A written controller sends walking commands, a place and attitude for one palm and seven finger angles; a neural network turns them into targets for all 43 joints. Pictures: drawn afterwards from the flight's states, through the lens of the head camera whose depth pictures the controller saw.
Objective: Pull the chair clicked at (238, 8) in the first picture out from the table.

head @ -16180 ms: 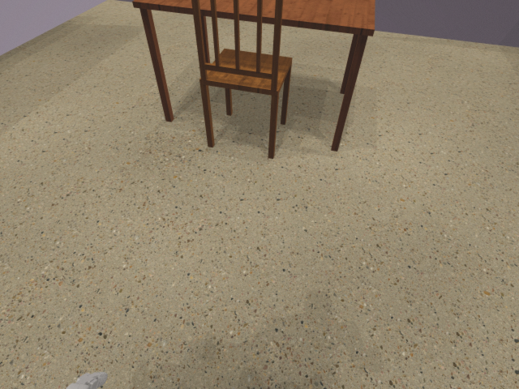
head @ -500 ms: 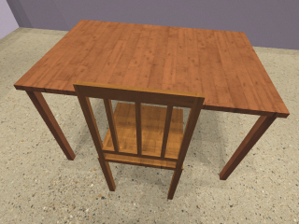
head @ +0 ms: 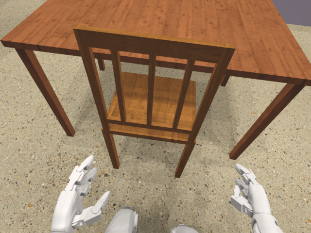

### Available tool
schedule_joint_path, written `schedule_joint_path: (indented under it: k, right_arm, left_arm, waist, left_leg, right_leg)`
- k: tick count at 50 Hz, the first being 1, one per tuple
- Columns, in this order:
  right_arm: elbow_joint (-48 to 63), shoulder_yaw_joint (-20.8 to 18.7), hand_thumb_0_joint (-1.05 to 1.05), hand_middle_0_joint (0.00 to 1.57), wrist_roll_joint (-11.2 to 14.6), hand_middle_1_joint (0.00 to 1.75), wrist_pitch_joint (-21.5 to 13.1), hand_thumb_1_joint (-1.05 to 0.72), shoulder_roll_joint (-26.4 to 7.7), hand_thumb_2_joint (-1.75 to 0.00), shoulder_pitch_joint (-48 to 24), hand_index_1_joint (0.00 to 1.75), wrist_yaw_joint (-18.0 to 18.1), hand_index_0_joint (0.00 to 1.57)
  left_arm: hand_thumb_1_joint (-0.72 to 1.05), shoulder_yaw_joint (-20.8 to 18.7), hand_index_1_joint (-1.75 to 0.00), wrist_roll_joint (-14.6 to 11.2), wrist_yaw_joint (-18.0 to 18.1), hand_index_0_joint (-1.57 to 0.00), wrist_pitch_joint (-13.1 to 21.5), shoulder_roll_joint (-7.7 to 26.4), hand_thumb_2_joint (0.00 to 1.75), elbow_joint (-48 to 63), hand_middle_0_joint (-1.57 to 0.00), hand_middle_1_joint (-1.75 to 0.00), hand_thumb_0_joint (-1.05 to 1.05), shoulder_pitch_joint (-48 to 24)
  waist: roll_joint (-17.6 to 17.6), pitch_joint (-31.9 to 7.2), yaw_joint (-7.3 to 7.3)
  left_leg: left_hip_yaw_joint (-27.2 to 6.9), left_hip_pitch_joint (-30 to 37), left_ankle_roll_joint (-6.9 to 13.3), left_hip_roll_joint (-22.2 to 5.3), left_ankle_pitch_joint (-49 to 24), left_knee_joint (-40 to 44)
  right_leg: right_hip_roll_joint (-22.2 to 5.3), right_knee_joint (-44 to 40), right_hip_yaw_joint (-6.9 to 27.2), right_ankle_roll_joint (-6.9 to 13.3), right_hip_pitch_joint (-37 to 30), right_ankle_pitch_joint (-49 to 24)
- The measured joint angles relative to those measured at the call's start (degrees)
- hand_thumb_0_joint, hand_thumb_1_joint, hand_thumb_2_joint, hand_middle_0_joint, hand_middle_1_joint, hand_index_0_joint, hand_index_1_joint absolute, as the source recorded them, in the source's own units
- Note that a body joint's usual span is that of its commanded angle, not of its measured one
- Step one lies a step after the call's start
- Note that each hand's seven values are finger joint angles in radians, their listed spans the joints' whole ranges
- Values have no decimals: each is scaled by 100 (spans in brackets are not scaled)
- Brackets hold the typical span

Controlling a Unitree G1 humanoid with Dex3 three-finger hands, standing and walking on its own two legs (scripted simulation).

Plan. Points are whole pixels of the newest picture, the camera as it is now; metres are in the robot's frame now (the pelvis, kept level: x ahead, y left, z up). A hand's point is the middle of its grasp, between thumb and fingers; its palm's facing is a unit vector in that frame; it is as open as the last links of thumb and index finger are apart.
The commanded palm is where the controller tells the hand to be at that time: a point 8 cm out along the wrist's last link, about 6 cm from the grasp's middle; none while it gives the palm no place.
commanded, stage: raise the hand toward the chair's back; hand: left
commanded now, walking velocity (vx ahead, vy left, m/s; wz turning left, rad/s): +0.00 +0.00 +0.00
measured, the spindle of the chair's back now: (150, 95) +0.53 +0.07 +0.01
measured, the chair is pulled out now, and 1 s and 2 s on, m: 0.00 0.00 0.00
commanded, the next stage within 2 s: aim the fingers beside a spindle in 1.58 s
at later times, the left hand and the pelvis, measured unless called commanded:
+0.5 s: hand (78, 176) +0.23 +0.20 +0.05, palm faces +0.04 -1.00 -0.09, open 14.4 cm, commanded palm +0.20 +0.24 +0.05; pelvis +0.00 +0.02 +0.00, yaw +0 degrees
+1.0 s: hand (72, 169) +0.24 +0.22 +0.05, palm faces -0.05 -1.00 -0.05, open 16.8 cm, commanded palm +0.23 +0.28 +0.06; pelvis +0.02 +0.02 +0.02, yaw +0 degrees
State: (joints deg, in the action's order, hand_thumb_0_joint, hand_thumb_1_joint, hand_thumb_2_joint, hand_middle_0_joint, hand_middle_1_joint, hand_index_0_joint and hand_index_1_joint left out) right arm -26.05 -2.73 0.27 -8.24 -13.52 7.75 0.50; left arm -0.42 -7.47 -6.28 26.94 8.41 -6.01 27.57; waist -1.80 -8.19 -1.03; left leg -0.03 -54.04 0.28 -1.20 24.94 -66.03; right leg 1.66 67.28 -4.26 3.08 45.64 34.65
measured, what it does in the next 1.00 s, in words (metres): stands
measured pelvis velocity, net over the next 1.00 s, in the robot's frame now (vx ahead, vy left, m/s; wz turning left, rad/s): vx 0.02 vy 0.02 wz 0.00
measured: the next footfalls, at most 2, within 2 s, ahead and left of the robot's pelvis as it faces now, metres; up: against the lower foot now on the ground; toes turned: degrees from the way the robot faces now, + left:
none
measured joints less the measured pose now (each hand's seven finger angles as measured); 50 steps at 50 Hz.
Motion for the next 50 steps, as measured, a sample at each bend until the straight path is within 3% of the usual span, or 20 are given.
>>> schedule_joint_path:
  k: [3,5,7,9,12,14,16,18,21,23,25,27,29,33,39,42,46,50]
  right_arm:
    - [-123,124,1,20,-27,30,-48,-90,55,-90,-39,30,76,20]
    - [-291,263,1,20,-10,30,-120,-90,76,-90,-74,30,121,20]
    - [-434,412,1,20,35,30,-168,-90,114,-90,-76,30,168,21]
    - [-500,537,1,20,102,30,-141,-90,180,-90,-3,30,212,21]
    - [-495,646,2,20,212,30,30,-90,281,-90,226,30,276,21]
    - [-464,636,2,20,238,30,153,-90,318,-90,408,30,311,21]
    - [-443,564,2,20,238,30,211,-90,330,-90,585,30,342,21]
    - [-459,463,2,20,210,30,199,-90,308,-90,744,30,367,21]
    - [-550,329,2,20,133,30,100,-90,180,-90,873,30,336,21]
    - [-629,277,2,20,100,30,24,-90,45,-90,843,30,296,21]
    - [-673,245,2,20,111,30,-32,-90,-89,-90,752,30,273,21]
    - [-668,221,2,20,156,30,-61,-90,-178,-90,637,30,284,21]
    - [-619,205,2,20,201,30,-75,-90,-194,-90,535,30,315,21]
    - [-490,196,2,20,213,30,-111,-90,-53,-90,443,30,379,21]
    - [-408,291,1,20,142,30,-139,-90,83,-90,374,30,296,21]
    - [-387,379,1,20,147,30,-104,-90,41,-90,310,30,247,21]
    - [-369,446,1,20,182,30,-65,-90,27,-90,306,30,270,21]
    - [-426,430,1,20,167,30,-103,-90,59,-90,413,30,324,21]
  left_arm:
    - [43,-180,-22,-157,147,-16,399,264,70,550,-15,-22,1,107]
    - [38,-189,-22,-312,12,-15,650,344,68,828,-14,-21,1,-114]
    - [33,-97,-21,-423,-264,-14,692,336,66,935,-13,-21,1,-476]
    - [29,49,-20,-450,-579,-13,416,291,64,830,-12,-20,1,-837]
    - [22,200,-19,-392,-859,-13,-439,266,61,515,-12,-19,1,-1140]
    - [17,165,-18,-402,-770,-13,-991,249,59,410,-12,-18,1,-1075]
    - [13,30,-18,-478,-470,-13,-1255,200,57,494,-12,-17,0,-826]
    - [8,-155,-17,-495,-106,-13,-1155,176,55,688,-12,-17,0,-530]
    - [1,-417,-16,-418,229,-12,-540,260,52,889,-11,-16,0,-285]
    - [-4,-534,-15,-367,204,-11,-103,372,50,846,-10,-15,0,-342]
    - [-8,-548,-14,-394,-15,-10,120,470,48,692,-9,-14,0,-505]
    - [-13,-468,-13,-461,-313,-9,45,525,46,523,-9,-13,0,-658]
    - [-18,-369,-13,-514,-551,-9,-239,547,44,432,-8,-13,0,-715]
    - [-27,-353,-11,-560,-568,-9,-662,575,40,649,-8,-11,0,-524]
    - [-40,-766,-9,-587,-239,-8,-253,566,35,728,-7,-9,-1,-600]
    - [-44,-828,-9,-600,-491,-7,-269,613,33,386,-6,-9,-1,-877]
    - [-47,-741,-8,-654,-945,-6,-654,683,32,147,-6,-8,-1,-976]
    - [-48,-822,-8,-741,-988,-7,-694,729,31,324,-6,-8,-1,-836]
  waist:
    - [221,8,-121]
    - [392,41,-161]
    - [539,73,-153]
    - [622,78,-97]
    - [604,90,41]
    - [566,96,143]
    - [514,107,218]
    - [452,79,239]
    - [400,-5,231]
    - [401,-27,233]
    - [420,-8,237]
    - [441,44,245]
    - [441,95,261]
    - [370,89,270]
    - [370,-29,192]
    - [424,-20,147]
    - [451,68,136]
    - [426,116,152]
  left_leg:
    - [-174,-360,0,-5,62,-343]
    - [-273,-535,6,7,65,-501]
    - [-324,-659,22,14,42,-580]
    - [-308,-725,48,12,2,-568]
    - [-180,-627,90,4,-70,-374]
    - [-80,-451,115,-14,-105,-177]
    - [6,-238,131,-38,-130,26]
    - [57,-82,136,-58,-143,181]
    - [34,-78,138,-49,-127,213]
    - [-23,-206,143,-28,-84,93]
    - [-77,-355,150,-9,-31,-60]
    - [-105,-428,160,-2,12,-158]
    - [-99,-396,178,-4,25,-151]
    - [-40,-126,182,-18,3,85]
    - [-79,68,173,21,-20,259]
    - [-125,-10,176,42,1,179]
    - [-128,44,182,39,-1,204]
    - [-103,224,176,23,-39,356]
  right_leg:
    - [26,218,-175,5,240,60]
    - [29,311,-274,0,348,67]
    - [30,353,-327,-15,437,43]
    - [27,341,-311,-43,510,-3]
    - [13,209,-183,-85,488,-91]
    - [19,38,-79,-113,367,-160]
    - [35,-159,13,-137,197,-226]
    - [52,-325,70,-147,63,-276]
    - [50,-398,49,-152,29,-273]
    - [37,-313,-11,-155,113,-217]
    - [26,-191,-69,-160,218,-151]
    - [22,-122,-97,-169,266,-110]
    - [24,-148,-90,-182,229,-113]
    - [37,-405,-22,-198,-17,-183]
    - [14,-625,-61,-202,-248,-215]
    - [2,-563,-110,-202,-201,-178]
    - [6,-602,-111,-205,-258,-190]
    - [21,-765,-80,-203,-424,-256]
